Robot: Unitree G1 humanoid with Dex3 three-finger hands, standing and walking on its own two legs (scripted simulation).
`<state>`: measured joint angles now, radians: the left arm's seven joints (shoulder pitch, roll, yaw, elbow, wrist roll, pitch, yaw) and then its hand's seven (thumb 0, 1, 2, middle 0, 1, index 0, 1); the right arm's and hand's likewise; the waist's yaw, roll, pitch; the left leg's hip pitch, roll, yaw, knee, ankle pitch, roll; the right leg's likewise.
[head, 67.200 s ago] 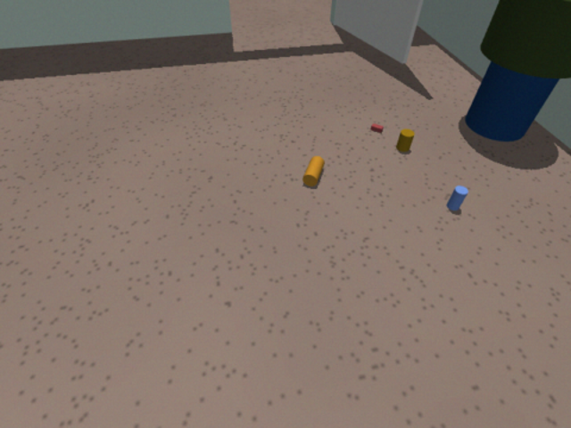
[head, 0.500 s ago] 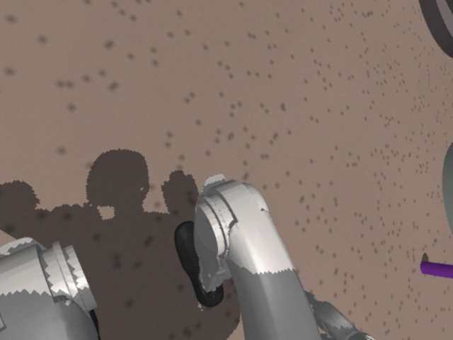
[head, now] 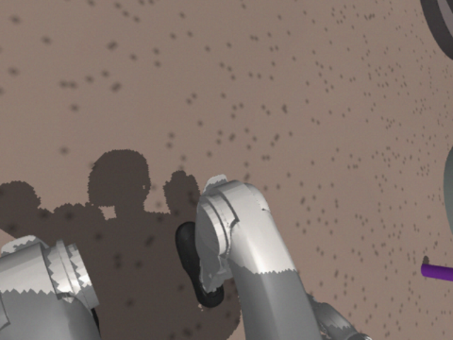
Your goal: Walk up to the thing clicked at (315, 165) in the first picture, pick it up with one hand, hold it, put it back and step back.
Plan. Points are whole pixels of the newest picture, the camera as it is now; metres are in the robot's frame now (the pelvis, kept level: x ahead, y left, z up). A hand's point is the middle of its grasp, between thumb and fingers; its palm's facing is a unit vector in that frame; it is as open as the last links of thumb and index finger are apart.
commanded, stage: withdraw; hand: left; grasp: from above
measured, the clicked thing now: out of the picture +0.47 +0.37 -0.27
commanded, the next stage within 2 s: home in 0.86 s
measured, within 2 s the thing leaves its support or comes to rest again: neither
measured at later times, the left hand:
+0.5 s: hand out of the picture +0.46 +0.38 -0.06, palm faces -0.45 -0.11 -0.88, open 14.0 cm
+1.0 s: hand out of the picture +0.47 +0.37 -0.13, palm faces -0.36 -0.10 -0.93, open 13.0 cm
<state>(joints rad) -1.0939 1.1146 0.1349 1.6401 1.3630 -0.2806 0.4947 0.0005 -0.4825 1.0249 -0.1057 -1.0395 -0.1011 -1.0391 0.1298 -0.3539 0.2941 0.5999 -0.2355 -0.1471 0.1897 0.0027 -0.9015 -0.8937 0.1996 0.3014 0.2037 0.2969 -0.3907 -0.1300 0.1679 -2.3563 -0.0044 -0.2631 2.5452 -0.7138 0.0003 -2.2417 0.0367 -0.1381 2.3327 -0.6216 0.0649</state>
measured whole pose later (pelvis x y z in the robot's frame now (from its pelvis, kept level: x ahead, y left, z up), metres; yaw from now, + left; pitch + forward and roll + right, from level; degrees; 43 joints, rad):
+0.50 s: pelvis +0.00 -0.01 +0.06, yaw +6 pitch +34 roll -11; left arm -1.05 0.88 0.03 1.24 1.16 -0.11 0.06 0.00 -0.50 0.99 -0.12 -0.99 -0.11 -0.99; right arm 0.16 -0.32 0.12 0.59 -0.10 0.02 0.15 0.00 -0.91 -0.90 0.20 0.30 0.20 0.30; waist -0.26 0.03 -0.03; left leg -2.25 -0.01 -0.15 2.32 -0.67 0.01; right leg -2.17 -0.01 -0.06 2.19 -0.63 0.05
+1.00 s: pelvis -0.01 +0.00 +0.02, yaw +5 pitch +33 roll -12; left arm -1.11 0.95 0.13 1.45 1.33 -0.25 0.34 0.00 -0.33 0.90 -0.25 -0.84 -0.24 -0.84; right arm 0.20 -0.30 0.16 0.63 -0.15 -0.01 0.11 0.00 -0.90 -0.89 0.20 0.30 0.20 0.30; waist -0.32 -0.03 0.03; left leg -2.38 -0.03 -0.16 2.42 -0.63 0.01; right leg -2.28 -0.01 -0.06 2.29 -0.60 0.05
